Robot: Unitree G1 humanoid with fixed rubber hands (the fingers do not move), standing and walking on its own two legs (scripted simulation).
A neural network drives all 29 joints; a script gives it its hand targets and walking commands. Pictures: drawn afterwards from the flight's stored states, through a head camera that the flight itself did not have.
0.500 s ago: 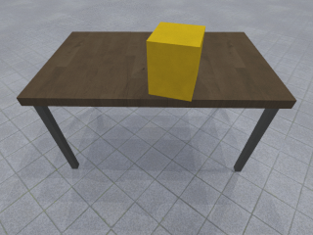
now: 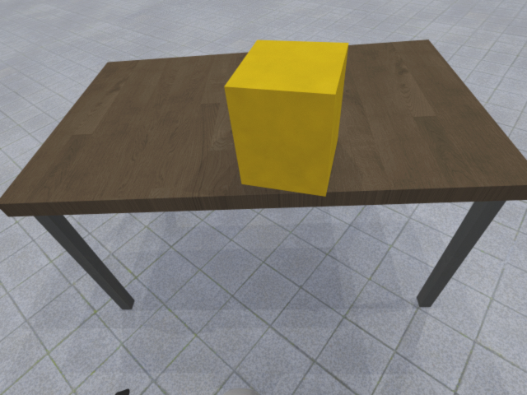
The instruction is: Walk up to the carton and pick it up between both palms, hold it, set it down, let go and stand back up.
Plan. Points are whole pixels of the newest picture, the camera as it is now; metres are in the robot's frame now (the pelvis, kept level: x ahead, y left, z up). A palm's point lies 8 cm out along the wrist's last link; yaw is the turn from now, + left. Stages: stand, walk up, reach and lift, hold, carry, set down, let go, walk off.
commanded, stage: walk up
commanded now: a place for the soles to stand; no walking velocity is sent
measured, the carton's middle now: (291, 118) +0.68 -0.02 +0.06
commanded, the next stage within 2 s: none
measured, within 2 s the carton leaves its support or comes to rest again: neither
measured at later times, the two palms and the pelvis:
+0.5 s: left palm (102, 371) +0.21 +0.32 -0.11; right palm out of the picture +0.15 -0.31 -0.10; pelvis +0.15 +0.00 +0.00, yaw -1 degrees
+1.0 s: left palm (110, 323) +0.30 +0.35 -0.13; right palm (414, 272) +0.39 -0.25 -0.12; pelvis +0.26 +0.03 -0.02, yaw -1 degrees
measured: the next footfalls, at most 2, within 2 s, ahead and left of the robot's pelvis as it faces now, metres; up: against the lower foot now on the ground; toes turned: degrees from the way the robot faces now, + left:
left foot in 0.14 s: +0.19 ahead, +0.15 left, +0.00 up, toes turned +6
right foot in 0.50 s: +0.29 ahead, -0.13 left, +0.00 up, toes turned -3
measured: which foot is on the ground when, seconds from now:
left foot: up 0.00-0.12, down 0.14-0.52, up 0.54-0.82, down 0.84-1.00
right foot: down 0.00-0.18, up 0.20-0.48, down 0.50-1.00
